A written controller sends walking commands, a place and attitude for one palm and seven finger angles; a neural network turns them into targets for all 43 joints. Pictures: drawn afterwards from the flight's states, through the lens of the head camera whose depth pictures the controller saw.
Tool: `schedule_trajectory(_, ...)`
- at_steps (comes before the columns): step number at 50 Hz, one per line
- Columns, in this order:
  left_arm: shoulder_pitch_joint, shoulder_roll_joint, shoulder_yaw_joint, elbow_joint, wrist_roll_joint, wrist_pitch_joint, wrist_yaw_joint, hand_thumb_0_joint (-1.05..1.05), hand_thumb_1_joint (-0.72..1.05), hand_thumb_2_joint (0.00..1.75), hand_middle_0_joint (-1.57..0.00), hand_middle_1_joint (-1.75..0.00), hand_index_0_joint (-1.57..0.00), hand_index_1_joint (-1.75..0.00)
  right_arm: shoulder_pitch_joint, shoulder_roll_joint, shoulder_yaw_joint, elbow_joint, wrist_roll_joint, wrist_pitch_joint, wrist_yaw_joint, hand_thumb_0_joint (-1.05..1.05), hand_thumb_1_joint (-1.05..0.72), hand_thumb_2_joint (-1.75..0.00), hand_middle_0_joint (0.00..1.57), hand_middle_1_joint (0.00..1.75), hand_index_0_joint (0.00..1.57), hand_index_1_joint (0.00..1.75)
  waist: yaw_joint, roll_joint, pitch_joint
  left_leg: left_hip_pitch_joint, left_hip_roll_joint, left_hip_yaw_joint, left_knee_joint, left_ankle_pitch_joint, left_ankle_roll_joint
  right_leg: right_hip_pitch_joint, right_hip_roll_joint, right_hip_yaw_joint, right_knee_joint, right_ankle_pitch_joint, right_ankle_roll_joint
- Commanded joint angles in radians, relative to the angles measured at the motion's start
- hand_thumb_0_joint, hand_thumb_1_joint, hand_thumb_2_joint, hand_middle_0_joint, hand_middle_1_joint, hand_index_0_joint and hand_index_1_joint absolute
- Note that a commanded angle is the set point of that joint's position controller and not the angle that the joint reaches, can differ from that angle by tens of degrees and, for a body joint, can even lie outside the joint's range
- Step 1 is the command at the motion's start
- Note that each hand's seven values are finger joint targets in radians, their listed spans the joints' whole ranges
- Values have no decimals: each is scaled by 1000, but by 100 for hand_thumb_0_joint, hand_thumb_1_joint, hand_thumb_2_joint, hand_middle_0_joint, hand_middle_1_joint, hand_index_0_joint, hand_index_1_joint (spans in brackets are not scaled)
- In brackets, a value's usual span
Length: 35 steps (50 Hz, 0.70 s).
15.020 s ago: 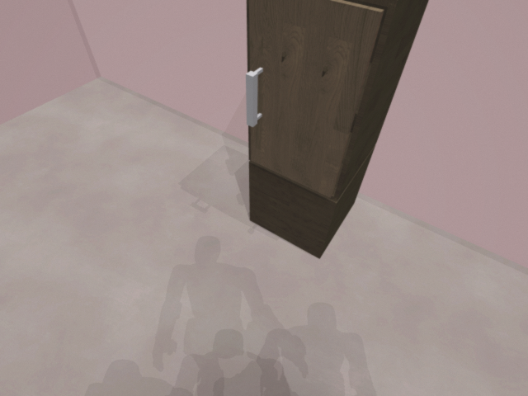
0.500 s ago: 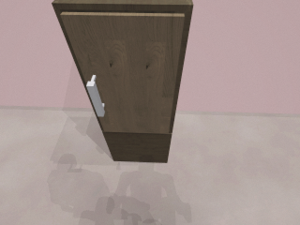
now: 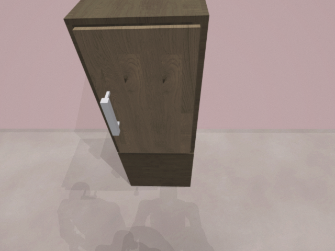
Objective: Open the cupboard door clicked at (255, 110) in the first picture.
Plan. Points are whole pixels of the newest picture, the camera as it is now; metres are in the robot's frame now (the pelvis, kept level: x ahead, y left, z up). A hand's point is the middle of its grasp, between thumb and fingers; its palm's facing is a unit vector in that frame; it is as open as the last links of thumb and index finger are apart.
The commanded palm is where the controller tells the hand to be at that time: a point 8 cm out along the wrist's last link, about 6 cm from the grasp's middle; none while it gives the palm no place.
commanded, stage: look again from close up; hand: left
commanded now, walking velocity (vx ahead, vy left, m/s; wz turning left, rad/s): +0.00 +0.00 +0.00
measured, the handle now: (112, 114) +0.57 +0.24 -0.05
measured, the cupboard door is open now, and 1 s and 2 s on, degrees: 0 0 0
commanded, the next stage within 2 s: raise the hand with hooked fingers in 0.42 s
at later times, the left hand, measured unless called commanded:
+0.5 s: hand out of the picture +0.03 +0.16 -0.17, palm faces +0.02 -0.97 -0.22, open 7.3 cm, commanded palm none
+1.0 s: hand (98, 250) +0.14 +0.19 -0.09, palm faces +0.08 -1.00 +0.01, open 8.9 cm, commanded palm +0.14 +0.24 -0.06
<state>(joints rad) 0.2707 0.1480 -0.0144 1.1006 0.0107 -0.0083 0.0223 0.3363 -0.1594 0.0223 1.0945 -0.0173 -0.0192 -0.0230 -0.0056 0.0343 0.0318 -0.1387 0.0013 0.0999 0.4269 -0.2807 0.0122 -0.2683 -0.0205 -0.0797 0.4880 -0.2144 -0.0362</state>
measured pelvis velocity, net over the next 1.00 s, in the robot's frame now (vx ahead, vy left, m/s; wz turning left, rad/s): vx -0.03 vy -0.01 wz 0.03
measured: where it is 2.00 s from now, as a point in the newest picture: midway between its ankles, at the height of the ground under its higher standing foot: outside the picture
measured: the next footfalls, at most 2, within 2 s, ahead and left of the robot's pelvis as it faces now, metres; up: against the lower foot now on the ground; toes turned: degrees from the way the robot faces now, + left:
none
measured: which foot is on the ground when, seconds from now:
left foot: down 0.00-1.00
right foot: down 0.00-1.00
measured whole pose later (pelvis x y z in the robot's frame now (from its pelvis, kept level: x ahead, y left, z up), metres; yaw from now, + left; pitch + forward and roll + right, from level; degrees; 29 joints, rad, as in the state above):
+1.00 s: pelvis -0.03 -0.01 -0.09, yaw +1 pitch +14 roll +1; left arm 0.42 0.18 0.16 0.21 -0.25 -0.54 -0.32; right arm 0.11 -0.30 -0.07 0.45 0.02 -0.26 -0.02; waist 0.04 -0.07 -0.11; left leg -0.82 0.02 0.03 1.15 -0.56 0.00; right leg -0.92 -0.04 -0.11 1.13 -0.45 -0.06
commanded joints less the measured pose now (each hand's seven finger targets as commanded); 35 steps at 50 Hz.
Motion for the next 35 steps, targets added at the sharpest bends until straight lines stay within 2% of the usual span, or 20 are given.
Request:
schedule_trajectory(1,31,107,22,-27,-4,-25,7,0,90,90,-20,-30,-20,-30,52,-74,-17,-15,-1,-16,-5,0,-90,-90,20,30,20,30,4,-29,35,-110,102,-119,-108,23,30,66,-95,140,-99,-2,-21)
schedule_trajectory(11,38,101,24,-5,-3,-29,11,0,90,90,-20,-30,-20,-30,60,-62,-18,19,2,-20,-12,0,-90,-90,20,30,20,30,4,-32,14,-75,111,-104,-88,109,24,99,-100,131,-74,154,-26)
schedule_trajectory(14,37,96,24,-1,-2,-27,11,0,90,90,-20,-30,-20,-30,56,-54,-18,24,1,-17,-14,0,-90,-90,20,30,20,30,4,-47,35,-77,112,-101,-93,99,22,89,-100,129,-84,144,-26)
schedule_trajectory(18,40,103,26,0,-3,-30,11,0,90,90,-20,-30,-20,-30,51,-60,-20,25,1,-18,-16,0,-90,-90,20,30,20,30,3,-40,10,-55,111,-96,-77,123,19,103,-105,135,-79,197,-28)
schedule_trajectory(20,37,107,27,-2,-1,-29,11,0,90,90,-20,-30,-20,-30,45,-59,-22,27,2,-17,-16,0,-90,-90,20,30,20,30,4,-35,21,-59,111,-92,-75,126,17,101,-107,133,-81,206,-27)
schedule_trajectory(24,35,105,29,-2,0,-29,11,0,90,90,-20,-30,-20,-30,42,-53,-24,27,2,-14,-16,0,-90,-90,20,30,20,30,1,-63,24,-52,110,-88,-75,109,15,99,-106,137,-96,193,-28)
schedule_trajectory(25,36,106,29,-4,-1,-30,11,0,90,90,-20,-30,-20,-30,38,-61,-24,26,1,-15,-16,0,-90,-90,20,30,20,30,2,-47,20,-52,108,-89,-72,120,15,102,-108,141,-96,205,-27)
schedule_trajectory(26,176,137,43,43,2,-36,57,0,90,90,-20,-30,-20,-30,-94,-105,-46,-42,18,-14,-9,0,-90,-90,20,30,20,30,68,-165,33,-157,108,-20,175,35,-18,147,-172,210,-85,733,68)
schedule_trajectory(27,-626,353,125,-1449,-208,-268,31,0,88,89,-20,-32,-20,-32,-100,-282,-48,-409,65,-179,-55,0,-90,-90,20,30,20,30,-72,51,-454,45,-7,-76,8,223,28,240,-98,195,0,531,1)
schedule_trajectory(28,-199,276,128,-1197,-125,-215,69,0,85,88,-20,-33,-20,-33,-181,-194,-31,-359,43,-255,-85,0,-90,-90,20,30,20,30,15,252,-424,80,-6,-50,-2,403,36,247,-27,152,28,387,-34)
schedule_trajectory(29,-167,201,94,-1110,-151,-165,116,0,83,87,-21,-34,-21,-34,-173,-202,-46,-305,54,-274,-89,0,-90,-90,20,30,20,30,-3,246,-318,30,11,-62,13,330,6,142,-24,97,6,213,-24)
schedule_trajectory(30,120,-21,-17,-900,-157,-81,99,0,81,86,-21,-36,-21,-36,-129,-152,-45,-296,63,-272,-75,0,-90,-90,20,30,20,30,-17,101,-189,-36,24,-86,11,324,11,73,-13,62,-4,187,-6)
schedule_trajectory(31,-40,19,11,-1064,-195,-120,74,0,78,85,-21,-37,-21,-37,-158,-199,-51,-377,70,-289,-70,0,-90,-90,20,30,20,30,-34,-22,-74,-103,19,-118,46,303,18,5,-12,49,11,214,7)
schedule_trajectory(32,-46,80,77,-1073,-187,-174,48,0,76,84,-21,-39,-21,-39,-135,-223,-77,-397,51,-304,-68,0,-90,-90,20,30,20,30,-47,-114,-129,-125,10,-102,99,261,22,-44,-13,33,26,172,19)
schedule_trajectory(33,-8,71,97,-975,-177,-225,21,0,74,83,-21,-40,-21,-40,-132,-223,-87,-416,37,-311,-65,0,-90,-90,20,30,20,30,-52,-252,-65,-217,3,-105,147,197,25,-127,-11,21,46,112,32)
schedule_trajectory(34,118,46,122,-859,-182,-268,-22,0,71,82,-21,-42,-21,-42,-131,-220,-96,-445,35,-316,-53,0,-90,-90,20,30,20,30,-11,-297,-59,-295,-10,-105,184,150,18,-155,-16,26,81,61,34)
schedule_trajectory(35,227,-8,101,-818,-198,-326,-73,0,69,81,-22,-43,-22,-43,-141,-207,-97,-482,31,-320,-36,0,-90,-90,20,30,20,30,18,-357,-69,-372,-18,-104,223,107,9,-172,-14,33,129,31,38)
